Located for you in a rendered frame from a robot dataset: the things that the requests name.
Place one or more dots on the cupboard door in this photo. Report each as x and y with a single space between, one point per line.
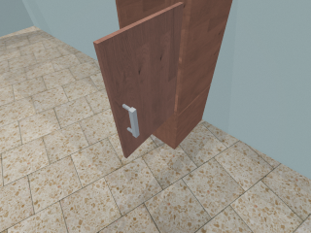
139 66

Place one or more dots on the handle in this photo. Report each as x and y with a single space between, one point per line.
133 121

